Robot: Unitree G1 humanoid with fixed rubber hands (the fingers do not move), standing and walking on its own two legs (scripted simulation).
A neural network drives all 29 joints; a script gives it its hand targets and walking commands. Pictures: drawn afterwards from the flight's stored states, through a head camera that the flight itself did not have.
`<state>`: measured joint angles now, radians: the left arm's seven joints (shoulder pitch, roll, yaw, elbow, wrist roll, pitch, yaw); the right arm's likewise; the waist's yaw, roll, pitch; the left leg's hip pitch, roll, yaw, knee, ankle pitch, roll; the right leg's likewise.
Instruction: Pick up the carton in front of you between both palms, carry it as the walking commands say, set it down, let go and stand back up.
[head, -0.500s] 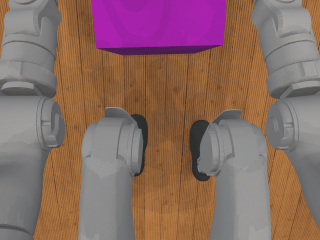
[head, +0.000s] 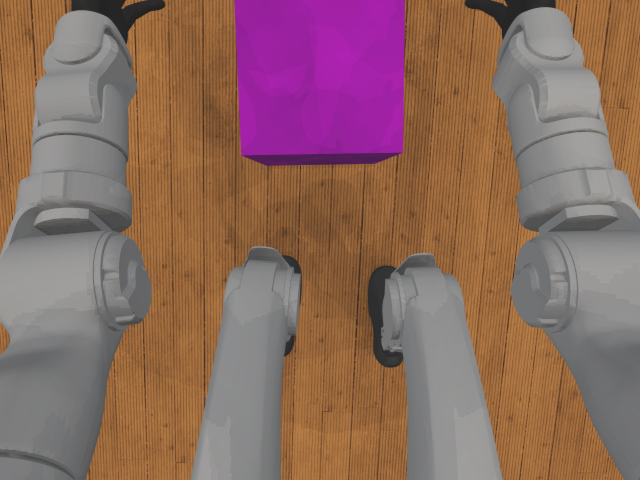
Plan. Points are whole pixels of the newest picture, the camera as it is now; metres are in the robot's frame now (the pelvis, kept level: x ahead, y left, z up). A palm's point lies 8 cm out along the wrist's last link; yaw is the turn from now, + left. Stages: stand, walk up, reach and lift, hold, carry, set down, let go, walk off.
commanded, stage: set down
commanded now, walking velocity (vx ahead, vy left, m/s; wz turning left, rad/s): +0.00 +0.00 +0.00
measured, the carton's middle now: (320, 96) +0.53 +0.05 -0.36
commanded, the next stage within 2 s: let go in 0.44 s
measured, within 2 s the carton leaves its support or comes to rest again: neither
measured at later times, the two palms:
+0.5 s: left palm out of the picture +0.53 +0.26 +0.04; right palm out of the picture +0.55 -0.14 +0.04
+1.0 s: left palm out of the picture +0.39 +0.25 +0.15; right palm out of the picture +0.41 -0.19 +0.14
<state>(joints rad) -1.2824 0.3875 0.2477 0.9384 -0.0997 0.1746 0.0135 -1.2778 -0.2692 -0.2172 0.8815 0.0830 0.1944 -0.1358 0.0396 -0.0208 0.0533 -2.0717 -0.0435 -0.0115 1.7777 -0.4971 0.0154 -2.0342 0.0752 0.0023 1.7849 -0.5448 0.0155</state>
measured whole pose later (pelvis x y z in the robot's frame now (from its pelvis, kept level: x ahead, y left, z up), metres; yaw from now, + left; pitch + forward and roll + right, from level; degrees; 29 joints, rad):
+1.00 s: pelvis +0.09 +0.01 +0.25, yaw +2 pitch +29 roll -1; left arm -0.31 0.22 0.18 0.64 0.02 0.02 -0.07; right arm -0.31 -0.16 -0.15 0.62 -0.05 0.03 -0.01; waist 0.02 0.00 -0.09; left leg -0.96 -0.05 -0.04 0.72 -0.28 0.02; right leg -0.92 0.05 0.06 0.72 -0.31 0.00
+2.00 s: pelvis +0.12 +0.00 +0.28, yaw +2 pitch +0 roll +0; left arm 0.20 0.33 0.06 0.62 0.04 0.04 0.01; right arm 0.18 -0.30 -0.05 0.69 -0.04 0.03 -0.01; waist 0.01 -0.02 0.01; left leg -0.20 -0.03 -0.03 0.51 -0.30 0.02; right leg -0.17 0.04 0.05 0.49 -0.32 -0.02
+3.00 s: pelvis +0.11 +0.00 +0.29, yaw +1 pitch -2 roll +0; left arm 0.16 0.37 0.01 0.94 0.02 -0.01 0.02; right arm 0.13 -0.37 -0.01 0.99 -0.02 -0.01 -0.02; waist 0.00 -0.01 0.01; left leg -0.12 -0.04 -0.03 0.37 -0.21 0.02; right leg -0.09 0.03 0.06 0.36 -0.23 -0.01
